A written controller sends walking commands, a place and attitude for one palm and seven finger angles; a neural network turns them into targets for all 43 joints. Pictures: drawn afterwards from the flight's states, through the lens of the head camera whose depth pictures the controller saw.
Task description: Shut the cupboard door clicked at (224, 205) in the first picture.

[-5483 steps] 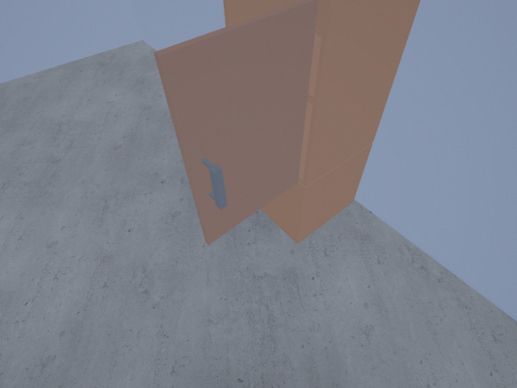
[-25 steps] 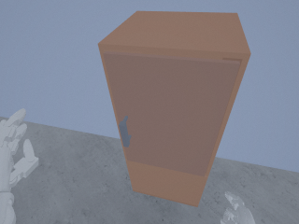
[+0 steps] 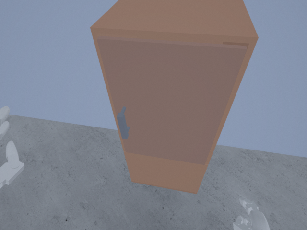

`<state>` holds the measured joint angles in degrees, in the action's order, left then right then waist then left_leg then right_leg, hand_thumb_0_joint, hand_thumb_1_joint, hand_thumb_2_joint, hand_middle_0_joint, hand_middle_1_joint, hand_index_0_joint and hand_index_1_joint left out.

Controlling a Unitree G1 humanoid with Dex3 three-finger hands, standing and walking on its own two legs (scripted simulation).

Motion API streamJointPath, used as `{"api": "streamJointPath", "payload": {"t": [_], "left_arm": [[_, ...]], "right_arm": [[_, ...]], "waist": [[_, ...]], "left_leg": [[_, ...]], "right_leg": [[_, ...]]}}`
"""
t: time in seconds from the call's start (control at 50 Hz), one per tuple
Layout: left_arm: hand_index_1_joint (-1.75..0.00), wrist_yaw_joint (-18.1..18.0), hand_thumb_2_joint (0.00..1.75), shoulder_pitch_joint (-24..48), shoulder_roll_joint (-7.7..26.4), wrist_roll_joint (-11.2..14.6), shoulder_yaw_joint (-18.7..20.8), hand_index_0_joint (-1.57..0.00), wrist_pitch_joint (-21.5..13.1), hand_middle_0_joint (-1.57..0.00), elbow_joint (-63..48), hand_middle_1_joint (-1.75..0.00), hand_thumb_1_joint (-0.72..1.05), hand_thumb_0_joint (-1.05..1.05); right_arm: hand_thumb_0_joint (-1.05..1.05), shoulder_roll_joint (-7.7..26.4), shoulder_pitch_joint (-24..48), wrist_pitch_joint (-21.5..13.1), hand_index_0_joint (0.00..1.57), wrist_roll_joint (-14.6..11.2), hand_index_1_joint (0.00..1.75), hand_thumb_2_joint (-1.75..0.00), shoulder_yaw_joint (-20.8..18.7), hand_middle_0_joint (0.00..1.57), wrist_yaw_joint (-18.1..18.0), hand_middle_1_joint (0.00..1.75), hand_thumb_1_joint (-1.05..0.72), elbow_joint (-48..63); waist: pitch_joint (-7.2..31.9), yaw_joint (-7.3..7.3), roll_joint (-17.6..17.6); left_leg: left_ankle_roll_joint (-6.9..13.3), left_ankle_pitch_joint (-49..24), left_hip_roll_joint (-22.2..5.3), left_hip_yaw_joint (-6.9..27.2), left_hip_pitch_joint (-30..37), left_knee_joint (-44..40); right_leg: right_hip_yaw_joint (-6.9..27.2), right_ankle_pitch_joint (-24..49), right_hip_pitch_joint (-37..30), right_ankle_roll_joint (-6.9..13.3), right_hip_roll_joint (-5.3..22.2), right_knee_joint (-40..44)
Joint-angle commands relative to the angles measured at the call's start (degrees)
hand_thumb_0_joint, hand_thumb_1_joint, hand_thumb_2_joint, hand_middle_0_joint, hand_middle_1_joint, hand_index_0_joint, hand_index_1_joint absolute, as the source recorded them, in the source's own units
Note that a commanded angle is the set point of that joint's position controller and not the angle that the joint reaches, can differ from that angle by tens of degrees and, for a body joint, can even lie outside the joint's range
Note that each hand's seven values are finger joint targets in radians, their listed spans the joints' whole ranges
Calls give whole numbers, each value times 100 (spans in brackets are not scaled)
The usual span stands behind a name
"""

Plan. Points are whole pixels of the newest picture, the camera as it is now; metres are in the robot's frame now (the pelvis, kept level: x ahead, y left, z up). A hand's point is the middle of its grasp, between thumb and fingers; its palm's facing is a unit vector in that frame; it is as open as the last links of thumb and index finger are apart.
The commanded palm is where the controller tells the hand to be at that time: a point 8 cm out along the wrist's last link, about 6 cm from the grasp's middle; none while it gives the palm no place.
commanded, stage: step back with the hand held close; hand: left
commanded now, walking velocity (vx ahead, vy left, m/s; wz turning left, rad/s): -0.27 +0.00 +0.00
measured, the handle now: (124, 123) +0.51 +0.16 -0.07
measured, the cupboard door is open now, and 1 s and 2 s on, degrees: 0 0 0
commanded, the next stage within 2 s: stop stepping back and stand still in 1.04 s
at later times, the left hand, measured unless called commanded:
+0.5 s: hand (5, 191) +0.15 +0.26 +0.17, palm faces +0.47 -0.76 -0.44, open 7.4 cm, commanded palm +0.09 +0.30 +0.18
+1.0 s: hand out of the picture +0.10 +0.28 +0.17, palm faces +0.44 -0.82 -0.37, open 7.4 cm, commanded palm +0.03 +0.30 +0.18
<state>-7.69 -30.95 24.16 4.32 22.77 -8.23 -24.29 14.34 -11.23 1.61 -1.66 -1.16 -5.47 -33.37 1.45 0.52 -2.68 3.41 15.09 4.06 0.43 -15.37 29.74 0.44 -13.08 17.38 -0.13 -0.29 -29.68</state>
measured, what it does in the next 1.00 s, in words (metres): walks backwards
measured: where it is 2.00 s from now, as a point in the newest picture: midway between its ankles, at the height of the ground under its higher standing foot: outside the picture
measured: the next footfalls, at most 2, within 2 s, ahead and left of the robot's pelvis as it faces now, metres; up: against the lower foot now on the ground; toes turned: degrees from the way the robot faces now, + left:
right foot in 1.08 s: -0.26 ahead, -0.10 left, +0.00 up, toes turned -2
left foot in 1.38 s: -0.16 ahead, +0.12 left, +0.00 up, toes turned +1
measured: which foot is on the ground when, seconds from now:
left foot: down 0.00-1.00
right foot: down 0.00-0.70, up 0.72-1.00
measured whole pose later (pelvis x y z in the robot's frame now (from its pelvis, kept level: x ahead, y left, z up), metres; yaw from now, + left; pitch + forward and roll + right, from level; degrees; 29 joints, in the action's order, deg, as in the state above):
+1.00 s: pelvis -0.12 +0.01 +0.00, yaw -2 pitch +8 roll -5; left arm -8.9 -26.0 24.0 3.3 25.4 -14.1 -30.3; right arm 7.9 -6.0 -7.7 1.9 1.2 -2.4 -37.1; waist 3.5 1.7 1.0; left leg 3.4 0.2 -3.5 -2.4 -31.8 24.0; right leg 1.3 -25.9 10.4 -1.4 -4.1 -33.9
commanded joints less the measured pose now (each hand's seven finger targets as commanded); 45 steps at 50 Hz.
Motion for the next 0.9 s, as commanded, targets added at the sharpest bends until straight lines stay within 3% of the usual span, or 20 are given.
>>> {"api": "streamJointPath", "payload": {"t": [0.0, 0.1, 0.2, 0.22, 0.32, 0.38, 0.42, 0.44, 0.5, 0.52, 0.56, 0.6, 0.62, 0.64, 0.68, 0.7, 0.72, 0.76, 0.8, 0.88], "left_arm": [[-30, -129, 90, 79, 949, -6, 723, -20, -319, -20, -997, -30, 90, 0], [-30, -165, 90, 174, 1017, -110, 810, -20, -430, -20, -1103, -30, 90, 0], [-30, -194, 90, 515, 1032, -228, 830, -20, -568, -20, -1453, -30, 90, 0], [-30, -207, 90, 583, 1155, -254, 942, -20, -598, -20, -1574, -30, 90, 0], [-30, -210, 90, 703, 1054, -301, 922, -20, -644, -20, -1494, -30, 90, 0], [-30, -212, 90, 707, 884, -350, 803, -20, -661, -20, -1360, -30, 90, 0], [-30, -225, 90, 637, 1042, -366, 951, -20, -692, -20, -1298, -30, 90, 0], [-30, -228, 90, 596, 943, -336, 831, -20, -695, -20, -1309, -30, 90, 0], [-30, -305, 90, 399, 1066, -255, 896, -20, -716, -20, -1299, -30, 90, 0], [-30, -351, 90, 396, 1198, -215, 1003, -20, -712, -20, -1333, -30, 90, 0], [-30, -401, 90, 214, 1189, -191, 982, -20, -754, -20, -1457, -30, 90, 0], [-30, -442, 90, 69, 1309, -180, 1077, -20, -764, -20, -1683, -30, 90, 0], [-30, -461, 90, 44, 1413, -173, 1203, -20, -782, -20, -1810, -30, 90, 0], [-30, -450, 90, -33, 1344, -190, 1143, -20, -824, -20, -1984, -30, 90, 0], [-30, -410, 90, 73, 1282, -263, 1266, -20, -918, -20, -2233, -30, 90, 0], [-30, -364, 90, 246, 1291, -307, 1268, -20, -941, -20, -2256, -30, 90, 0], [-30, -361, 90, 459, 1440, -324, 1411, -20, -951, -20, -2277, -30, 90, 0], [-30, -327, 90, 618, 1180, -296, 1204, -20, -958, -20, -2198, -30, 90, 0], [-30, -274, 90, 462, 883, -272, 900, -20, -948, -20, -1874, -30, 90, 0], [-30, -148, 90, 529, 681, -127, 498, -20, -922, -20, -1564, -30, 90, 0]], "right_arm": [[0, 636, 625, -260, 20, 26, 30, -90, -204, 20, -39, 30, -90, 1009], [0, 662, 610, -292, 20, 43, 30, -90, -195, 20, -45, 30, -90, 1040], [0, 696, 543, -404, 20, 94, 30, -90, -167, 20, -72, 30, -90, 1069], [0, 718, 527, -440, 20, 109, 30, -90, -176, 20, -89, 30, -90, 1059], [0, 714, 408, -548, 20, 164, 30, -90, -181, 20, -76, 30, -90, 996], [0, 726, 344, -545, 20, 156, 30, -90, -202, 20, -21, 30, -90, 984], [0, 727, 331, -540, 20, 174, 30, -90, -245, 20, 4, 30, -90, 949], [0, 654, 319, -526, 20, 164, 30, -90, -221, 20, 35, 30, -90, 955], [0, 547, 287, -484, 20, 170, 30, -90, -243, 20, 134, 30, -90, 881], [0, 544, 305, -454, 20, 179, 30, -90, -253, 20, 159, 30, -90, 843], [0, 443, 350, -416, 20, 150, 30, -90, -211, 20, 183, 30, -90, 828], [0, 455, 360, -379, 20, 129, 30, -90, -203, 20, 156, 30, -90, 827], [0, 517, 391, -387, 20, 142, 30, -90, -215, 20, 126, 30, -90, 816], [0, 544, 393, -415, 20, 135, 30, -90, -194, 20, 86, 30, -90, 842], [0, 656, 503, -580, 20, 191, 30, -90, -233, 20, 1, 30, -90, 876], [0, 643, 474, -668, 20, 230, 30, -90, -257, 20, -3, 30, -90, 793], [0, 644, 515, -739, 20, 286, 30, -90, -273, 20, -22, 30, -90, 782], [0, 571, 439, -853, 20, 341, 30, -90, -312, 20, 16, 30, -90, 632], [0, 531, 355, -981, 20, 322, 30, -90, -317, 20, 82, 30, -90, 479], [0, 471, 234, -1159, 20, 354, 30, -90, -195, 20, 154, 30, -90, 172]], "waist": [[639, -21, 139], [433, -40, 3], [323, -68, -382], [349, -55, -455], [295, -64, -414], [158, -98, -239], [205, -81, 107], [206, -103, 280], [305, -102, 960], [353, -101, 1018], [629, -126, 1060], [764, -147, 786], [763, -156, 443], [746, -164, 13], [742, -97, -1352], [695, -127, -1452], [595, -124, -1421], [522, -98, -874], [466, -79, -781], [769, -121, -738]], "left_leg": [[-27, -961, -954, 762, -935, -719], [164, 688, -1009, 907, -1885, -1004], [311, 1714, -1175, 1158, -2647, -1342], [317, 1688, -1215, 1245, -2726, -1402], [353, 2034, -1258, 1252, -3069, -1312], [334, 2306, -1122, 1117, -3271, -951], [265, 2136, -996, 1017, -3074, -602], [193, 1960, -885, 920, -2879, -296], [-99, 1287, -549, 546, -1974, 766], [-186, 1030, -485, 425, -1639, 1050], [-209, 797, -502, 359, -1343, 1163], [-148, 659, -588, 403, -1098, 739], [-81, 487, -729, 555, -999, 240], [41, 475, -991, 863, -1103, -309], [471, 1578, -2054, 1952, -2650, -1710], [568, 2391, -2373, 2130, -3132, -2202], [650, 2469, -2464, 2284, -3223, -2293], [571, 1218, -2246, 1860, -2334, -1684], [418, 689, -1996, 1447, -1443, -1515], [277, -1291, -1922, 1480, 526, -1397]], "right_leg": [[451, 1300, -1099, 52, 427, -6], [589, 592, -1336, 21, 347, -75], [466, 386, -1659, -37, 135, -496], [410, 484, -1748, -52, 71, -585], [478, 421, -1839, -34, 48, -806], [753, 78, -1658, 65, 206, -659], [1041, -119, -1350, 154, 379, -317], [1258, -344, -1059, 248, 581, -57], [1909, -1273, 8, 637, 1335, 945], [1966, -1304, 310, 749, 1500, 1149], [1704, -889, 246, 787, 1618, 1077], [1358, -695, 307, 638, 1441, 867], [1056, -644, 381, 481, 1153, 651], [636, -634, 303, 266, 704, 180], [47, -277, -1031, -86, -287, -1734], [98, -589, -1398, -111, -420, -2572], [221, -691, -1279, -123, -460, -3035], [288, -1022, -591, -74, -374, -2840], [66, -1393, -104, -93, -381, -2201], [23, -1700, 668, -119, -411, -775]]}}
